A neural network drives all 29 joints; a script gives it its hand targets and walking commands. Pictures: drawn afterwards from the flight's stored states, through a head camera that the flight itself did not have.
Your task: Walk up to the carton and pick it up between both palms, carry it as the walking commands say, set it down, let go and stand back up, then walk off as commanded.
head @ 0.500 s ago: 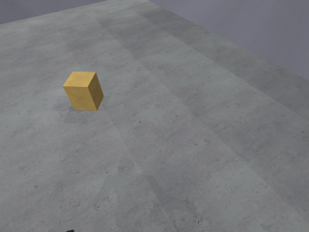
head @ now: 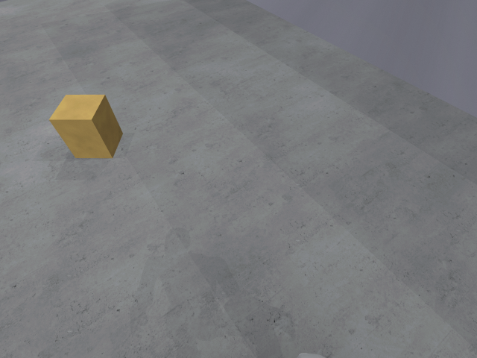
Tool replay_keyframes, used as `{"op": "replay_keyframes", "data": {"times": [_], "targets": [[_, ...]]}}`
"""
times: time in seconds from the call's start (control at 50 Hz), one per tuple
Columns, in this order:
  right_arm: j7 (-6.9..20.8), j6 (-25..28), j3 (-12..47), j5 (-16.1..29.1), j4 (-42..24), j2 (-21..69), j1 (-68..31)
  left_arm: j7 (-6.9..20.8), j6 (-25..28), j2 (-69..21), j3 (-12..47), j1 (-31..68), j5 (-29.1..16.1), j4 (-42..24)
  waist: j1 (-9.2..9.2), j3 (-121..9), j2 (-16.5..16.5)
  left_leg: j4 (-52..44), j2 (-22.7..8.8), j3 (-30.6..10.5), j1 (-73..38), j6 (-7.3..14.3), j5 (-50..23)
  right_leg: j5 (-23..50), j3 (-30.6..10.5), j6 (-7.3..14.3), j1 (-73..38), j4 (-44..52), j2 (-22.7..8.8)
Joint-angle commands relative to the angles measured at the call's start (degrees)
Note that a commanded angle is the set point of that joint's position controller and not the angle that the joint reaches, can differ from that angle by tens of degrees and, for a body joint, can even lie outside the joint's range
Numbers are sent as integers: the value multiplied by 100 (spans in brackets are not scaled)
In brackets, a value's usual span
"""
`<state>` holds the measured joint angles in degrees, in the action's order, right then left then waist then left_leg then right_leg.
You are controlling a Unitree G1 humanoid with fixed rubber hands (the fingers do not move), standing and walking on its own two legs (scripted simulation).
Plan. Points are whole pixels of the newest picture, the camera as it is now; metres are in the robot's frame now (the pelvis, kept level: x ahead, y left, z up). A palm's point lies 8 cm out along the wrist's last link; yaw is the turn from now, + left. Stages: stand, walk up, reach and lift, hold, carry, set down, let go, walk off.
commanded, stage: walk off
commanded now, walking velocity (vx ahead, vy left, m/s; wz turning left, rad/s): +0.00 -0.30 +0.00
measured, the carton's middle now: (89, 127) +1.33 +0.92 -0.61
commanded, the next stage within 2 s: none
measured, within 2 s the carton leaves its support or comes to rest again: neither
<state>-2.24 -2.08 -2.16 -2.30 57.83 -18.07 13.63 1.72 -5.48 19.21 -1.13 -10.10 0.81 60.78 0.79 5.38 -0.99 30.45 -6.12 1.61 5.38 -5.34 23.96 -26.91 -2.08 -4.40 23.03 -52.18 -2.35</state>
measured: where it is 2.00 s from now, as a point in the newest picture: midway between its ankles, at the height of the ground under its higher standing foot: outside the picture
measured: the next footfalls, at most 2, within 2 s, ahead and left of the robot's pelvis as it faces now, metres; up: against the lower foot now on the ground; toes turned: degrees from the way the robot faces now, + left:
right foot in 0.06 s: +0.06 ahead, -0.18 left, +0.00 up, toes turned -3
left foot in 0.36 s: +0.06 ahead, -0.02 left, +0.00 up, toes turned +11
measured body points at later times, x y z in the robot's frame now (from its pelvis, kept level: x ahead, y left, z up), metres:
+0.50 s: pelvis +0.01 -0.12 +0.01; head +0.05 -0.08 +0.45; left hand +0.05 +0.13 -0.17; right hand +0.08 -0.40 -0.11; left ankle +0.02 -0.03 -0.72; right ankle -0.01 -0.25 -0.64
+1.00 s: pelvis +0.00 -0.30 +0.01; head +0.03 -0.32 +0.46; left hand +0.06 -0.04 -0.12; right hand +0.07 -0.58 -0.14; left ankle -0.05 -0.20 -0.64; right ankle +0.02 -0.39 -0.72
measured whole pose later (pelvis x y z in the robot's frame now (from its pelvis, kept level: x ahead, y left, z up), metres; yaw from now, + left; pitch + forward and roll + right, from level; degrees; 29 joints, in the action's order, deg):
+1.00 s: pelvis +0.00 -0.30 +0.01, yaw +1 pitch -1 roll +0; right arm -3.4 -4.6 -5.5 -1.0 56.4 -16.6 10.2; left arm 0.6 -4.2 11.8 -0.2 -10.3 2.5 53.4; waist -0.7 5.1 2.8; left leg 66.6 -0.3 3.5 25.4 0.2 30.8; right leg -15.4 6.6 2.4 15.2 -31.6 -1.3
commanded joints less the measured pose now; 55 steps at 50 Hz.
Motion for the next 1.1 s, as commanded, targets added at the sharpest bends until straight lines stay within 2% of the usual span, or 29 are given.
{"op": "replay_keyframes", "data": {"times": [0.0, 0.02, 0.04, 0.06, 0.08, 0.1, 0.12, 0.14, 0.22, 0.28, 0.32, 0.34, 0.36, 0.38, 0.42, 0.44, 0.46, 0.5, 0.6, 0.7, 0.72, 0.76, 0.78, 0.8, 0.82, 0.86, 0.94, 1.04, 1.08], "targets": [[-11, 44, -353, 2, -327, -1289, -149, 82, 127, 414, -92, 426, -31, -622, 205, -117, 1452, -193, -1190, -702, -26, 996, -4446, 249, 400, -21, -79, 1574, -145], [-17, 41, -380, 32, -363, -1420, -235, 66, 151, 305, -117, -42, 9, -487, -37, -305, 1426, 393, -912, -332, 197, 866, -4383, 803, 739, 8, -777, 2320, 77], [-6, 79, -375, 93, -408, -1365, -239, 30, 181, 503, -201, -612, 87, -307, -397, -655, 771, 1365, -595, -52, 719, 706, -4402, 1906, 1008, 93, -1885, 2902, 258], [-35, 98, -324, 71, -482, -949, -181, -4, 224, 1101, -359, -1274, 132, -156, -718, -1149, -1004, 2867, 42, 197, 1669, 443, -1607, 4081, 54, 535, -2883, 3228, -666], [-87, 19, -235, 107, -776, -443, -541, -68, 250, 1666, -497, -1450, 22, -144, -914, -1188, -2562, 4183, 943, 320, 2629, 271, 1951, 7254, -1079, 1605, -2810, 2911, -1698], [-200, -34, -177, 180, -697, -463, -737, -104, 306, 1314, -413, -1446, 19, -166, -894, -1288, -1869, 4501, 596, -371, 2217, 348, 1830, 7358, -1379, 1757, -2128, 2788, -1675], [-150, -95, -236, 217, -582, -618, -506, -112, 295, 1014, -341, -1008, -36, -350, -581, -1175, -1005, 5203, 611, -479, 2246, 506, 1646, 6416, -936, 1702, -1915, 2864, -1644], [-125, -112, -240, 260, -505, -497, -276, -187, 256, 900, -280, -710, 51, -528, -484, -1127, -846, 5082, 432, -396, 2464, 497, 1570, 5818, -896, 1716, -1996, 2843, -1655], [-170, -150, -205, 196, -351, -347, -150, -279, 130, 218, -103, 70, 225, -746, -178, -586, -1013, 2790, 204, 184, 1824, 394, 1047, 4930, -319, 1467, -1313, 2878, -1022], [-223, -103, -79, 251, -251, 2, 155, -250, 96, 297, -105, -100, 205, -692, -135, -833, -1030, 1180, 234, 417, 1059, 463, 485, 4830, -622, 1524, -1387, 2834, -1091], [-255, -35, -99, 211, -80, -90, 736, -208, 98, 393, -127, 13, 64, -678, 217, -1031, -768, -312, 180, 467, -66, 506, -1049, 3536, -450, 1272, -842, 2440, -790], [-270, 19, -238, 108, -77, -689, 1025, -142, 137, 189, -79, -190, -4, -675, 435, -1127, 694, -1454, -958, -896, -1115, 729, -1258, 2296, 20, 745, 249, 1485, -190], [-267, -34, -396, 77, -221, -1376, 809, -132, 141, -24, -71, -434, 71, -800, 263, -1030, 2004, -1744, -3035, -2962, -1399, 1345, -2178, -933, 258, 368, 1597, -217, 440], [-330, -97, -458, -1, -128, -1446, 659, -129, 58, 409, -230, 62, 118, -868, 365, -638, 1156, -1637, -2956, -2427, -209, 1875, -3098, -714, -481, 471, 1096, -1334, 294], [-237, -103, -372, 36, -334, -955, 90, -43, 15, 447, -291, 228, 98, -917, 146, -23, 770, -1594, -2207, -1535, 583, 1726, -2643, 58, -590, 290, 1122, -1996, 237], [-213, -88, -312, 68, -389, -745, -222, -2, 22, 382, -294, -139, 88, -826, -91, -75, 965, -1533, -1956, -1122, 521, 1481, -2570, 281, -503, 172, 1117, -1872, 167], [-196, -37, -301, 99, -469, -693, -367, 32, 5, 465, -327, -237, 107, -781, -69, -200, 1253, -1430, -1859, -983, 352, 1480, -2880, 285, -360, 24, 1056, -1910, 146], [-156, 21, -288, 118, -349, -546, -54, 70, 2, 386, -338, -117, 111, -809, 25, -263, 1136, -1294, -1748, -826, 225, 1458, -3488, 417, -223, -93, 987, -1830, 158], [-160, 96, -458, 10, -235, -857, 241, 145, -36, -16, -235, 134, -2, -1002, 113, -323, 1428, -1153, -1570, -402, 88, 1362, -3619, 648, 64, -251, 782, -847, -15], [-66, 67, -655, -13, -359, -1198, -127, 250, 41, -69, -146, 120, 9, -1101, 90, -505, 1808, -1178, -1472, -336, 520, 1043, -2395, 404, 555, -92, -596, 1428, -208], [-71, 64, -654, -31, -333, -1069, -49, 231, 59, 98, -185, 3, 58, -1009, 84, -459, 1562, -1023, -1426, -273, 738, 993, -2400, 572, 651, -31, -1003, 1828, -204], [-101, 17, -679, -3, -435, -1072, -337, 146, 106, 153, -243, -760, 123, -677, -398, -533, 780, -123, -1128, 24, 1210, 741, -1960, 1269, 808, 190, -2000, 3045, -111], [-80, -12, -605, -3, -402, -799, -109, 121, 150, 418, -302, -1085, 236, -542, -551, -700, 34, 964, -814, 337, 1674, 654, -1473, 1585, 554, 301, -2563, 3581, -377], [-55, -115, -489, 13, -578, -160, -36, 118, 224, 1218, -408, -1158, 266, -623, -623, -515, -2481, 2713, 426, 561, 2793, 426, 1572, 3535, -937, 694, -2339, 3907, -1687], [-186, -219, -397, 128, -711, -118, -591, 61, 304, 1432, -472, -918, 226, -760, -883, -563, -2564, 3804, 545, -47, 2346, 468, 1773, 3782, -1094, 1515, -1040, 3741, -1847], [-115, -273, -457, 214, -470, -395, -165, 29, 268, 599, -215, -261, 141, -888, -333, -326, -1524, 4449, 598, -434, 2543, 700, 1381, 3196, -360, 1264, -923, 3484, -1309], [-132, -241, -472, 117, -187, -388, 388, -188, 191, 160, -93, 338, 163, -1169, 61, -434, -1103, 3887, 518, 96, 2175, 572, 582, 2991, -176, 1348, -908, 3266, -1018], [-262, -118, -171, 208, -310, 118, 119, -250, 134, 5, -50, -399, 141, -833, -270, -644, -1127, 1118, 416, 493, 1340, 635, 782, 3594, -767, 1652, -1478, 3274, -1162], [-280, -32, -147, 205, -254, 40, 553, -236, 108, 100, -78, -611, 71, -683, -11, -827, -879, -318, 325, 476, 414, 699, -333, 3348, -713, 1425, -1182, 3018, -992]]}}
